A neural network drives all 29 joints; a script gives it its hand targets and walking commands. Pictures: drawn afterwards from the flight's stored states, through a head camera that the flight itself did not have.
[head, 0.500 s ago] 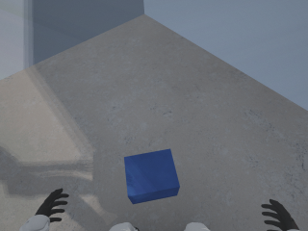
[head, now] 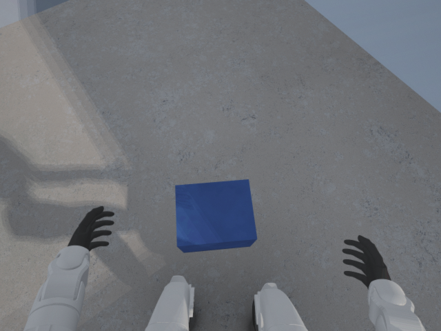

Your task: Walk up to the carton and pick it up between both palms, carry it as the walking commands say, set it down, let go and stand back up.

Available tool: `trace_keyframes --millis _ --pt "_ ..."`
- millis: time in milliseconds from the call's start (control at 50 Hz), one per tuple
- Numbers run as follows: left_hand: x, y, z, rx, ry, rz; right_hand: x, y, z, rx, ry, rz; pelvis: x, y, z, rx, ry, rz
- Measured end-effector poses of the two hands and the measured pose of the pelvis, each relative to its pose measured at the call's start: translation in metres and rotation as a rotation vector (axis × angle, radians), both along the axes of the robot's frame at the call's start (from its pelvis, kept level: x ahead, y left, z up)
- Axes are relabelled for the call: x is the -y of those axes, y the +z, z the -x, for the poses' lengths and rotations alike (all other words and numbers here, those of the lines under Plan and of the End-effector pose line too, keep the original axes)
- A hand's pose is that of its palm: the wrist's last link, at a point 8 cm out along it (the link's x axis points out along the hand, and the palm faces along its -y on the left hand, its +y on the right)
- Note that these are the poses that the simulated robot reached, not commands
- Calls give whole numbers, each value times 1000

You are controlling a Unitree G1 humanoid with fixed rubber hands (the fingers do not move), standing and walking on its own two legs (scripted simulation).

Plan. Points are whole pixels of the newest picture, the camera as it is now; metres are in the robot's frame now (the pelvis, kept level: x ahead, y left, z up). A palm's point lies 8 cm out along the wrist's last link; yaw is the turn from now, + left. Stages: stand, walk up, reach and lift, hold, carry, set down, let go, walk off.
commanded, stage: reach and lift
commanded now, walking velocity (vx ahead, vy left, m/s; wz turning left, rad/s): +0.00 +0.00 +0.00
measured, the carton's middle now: (214, 217) +0.43 +0.03 -0.61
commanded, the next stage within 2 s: none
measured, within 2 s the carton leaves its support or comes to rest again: neither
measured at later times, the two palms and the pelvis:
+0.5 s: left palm (103, 199) +0.36 +0.27 -0.13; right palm (333, 203) +0.36 -0.23 -0.14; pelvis -0.04 +0.01 -0.05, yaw -1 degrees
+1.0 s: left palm (124, 177) +0.43 +0.25 -0.19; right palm (313, 174) +0.44 -0.22 -0.19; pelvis -0.04 +0.01 -0.08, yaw -1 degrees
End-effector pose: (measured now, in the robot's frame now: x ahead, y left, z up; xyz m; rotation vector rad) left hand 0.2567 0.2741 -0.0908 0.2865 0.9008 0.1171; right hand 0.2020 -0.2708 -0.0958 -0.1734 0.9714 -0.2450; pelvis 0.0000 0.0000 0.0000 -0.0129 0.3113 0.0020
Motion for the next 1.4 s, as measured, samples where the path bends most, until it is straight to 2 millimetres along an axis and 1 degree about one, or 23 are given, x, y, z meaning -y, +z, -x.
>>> trace_keyframes --millis 120,300,400,500,660,820,880,960,1020,1080,1160,1300,1400 --pt "-3 -15 -13 18 27 23 -7 -14 -30 36 28 -17 -1 -13 11 -64 -2 6" --pt "-2 -27 -56 97 59 67 -21 -27 -91 133 70 -40 -5 -31 31 -144 -8 2" --pt "2 -34 -82 129 59 79 -30 -37 -124 170 75 -70 -8 -39 39 -197 -9 5" --pt "7 -44 -104 170 84 106 -37 -44 -155 213 87 -86 -10 -47 42 -268 -11 6" --pt "14 -66 -134 216 110 143 -46 -58 -202 264 115 -100 -8 -59 44 -381 -11 6" --pt "21 -82 -165 267 104 171 -51 -74 -236 313 131 -111 -6 -72 46 -483 -11 9" --pt "23 -84 -173 285 91 176 -53 -78 -244 331 139 -112 -6 -76 46 -509 -11 8" --pt "25 -89 -177 287 80 179 -53 -86 -245 331 134 -120 -5 -80 45 -529 -12 10" --pt "25 -98 -175 277 90 183 -52 -96 -242 315 132 -118 -5 -86 44 -541 -16 7" --pt "23 -111 -172 268 101 180 -51 -111 -240 306 121 -124 -5 -97 44 -560 -18 7" --pt "23 -139 -168 254 111 182 -50 -137 -240 296 111 -125 -5 -119 47 -591 -17 8" --pt "28 -190 -169 272 108 180 -50 -190 -237 301 117 -113 -5 -168 56 -609 -16 11" --pt "29 -228 -165 270 117 178 -49 -227 -234 304 122 -109 -7 -199 64 -606 -18 11"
